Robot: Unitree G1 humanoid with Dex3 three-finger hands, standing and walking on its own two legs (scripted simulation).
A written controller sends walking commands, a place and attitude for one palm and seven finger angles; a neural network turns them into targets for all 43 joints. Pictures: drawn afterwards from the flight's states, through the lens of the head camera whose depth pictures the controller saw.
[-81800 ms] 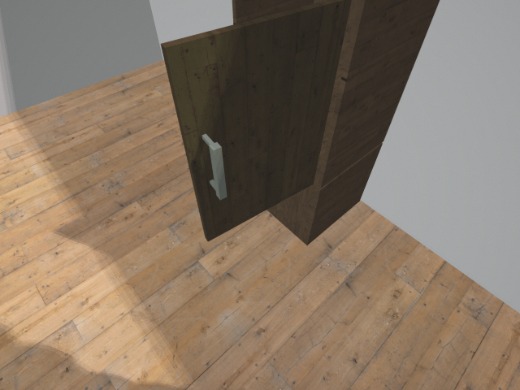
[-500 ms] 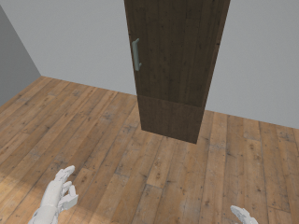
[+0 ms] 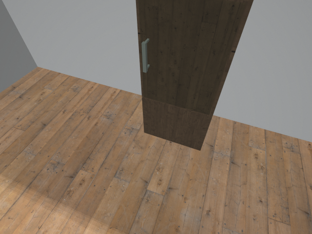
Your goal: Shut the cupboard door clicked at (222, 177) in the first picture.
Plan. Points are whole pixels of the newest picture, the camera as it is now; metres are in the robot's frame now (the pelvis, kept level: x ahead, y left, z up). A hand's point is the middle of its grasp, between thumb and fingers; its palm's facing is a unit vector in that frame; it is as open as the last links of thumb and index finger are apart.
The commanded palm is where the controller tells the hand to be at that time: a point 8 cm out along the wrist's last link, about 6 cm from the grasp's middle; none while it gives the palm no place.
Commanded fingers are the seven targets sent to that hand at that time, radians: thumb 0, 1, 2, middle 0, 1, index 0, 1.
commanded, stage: let the arm hang, fingers relaxed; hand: left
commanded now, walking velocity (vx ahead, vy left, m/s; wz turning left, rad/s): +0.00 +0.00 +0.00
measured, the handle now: (146, 55) +0.91 +0.10 -0.03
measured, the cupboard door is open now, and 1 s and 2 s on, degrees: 0 0 0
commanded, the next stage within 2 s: look to check the result in 0.44 s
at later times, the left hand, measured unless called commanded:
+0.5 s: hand out of the picture -0.02 +0.17 -0.18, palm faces +0.02 -0.99 -0.17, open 7.4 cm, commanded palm none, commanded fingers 0.00 0.90 0.90 -0.20 -0.30 -0.20 -0.30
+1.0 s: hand out of the picture -0.02 +0.17 -0.17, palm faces +0.01 -0.98 -0.19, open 7.4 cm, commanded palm none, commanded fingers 0.00 0.90 0.90 -0.20 -0.30 -0.20 -0.30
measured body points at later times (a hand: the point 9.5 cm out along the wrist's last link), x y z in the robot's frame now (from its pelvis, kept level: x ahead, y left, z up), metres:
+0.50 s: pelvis +0.00 +0.01 +0.00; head +0.00 +0.01 +0.45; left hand -0.02 +0.23 -0.16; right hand -0.02 -0.20 -0.16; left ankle +0.05 +0.12 -0.74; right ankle -0.04 -0.11 -0.74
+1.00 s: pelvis +0.01 +0.00 +0.00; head +0.01 +0.00 +0.45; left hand -0.02 +0.23 -0.16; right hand +0.00 -0.22 -0.16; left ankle +0.05 +0.12 -0.74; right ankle -0.04 -0.11 -0.74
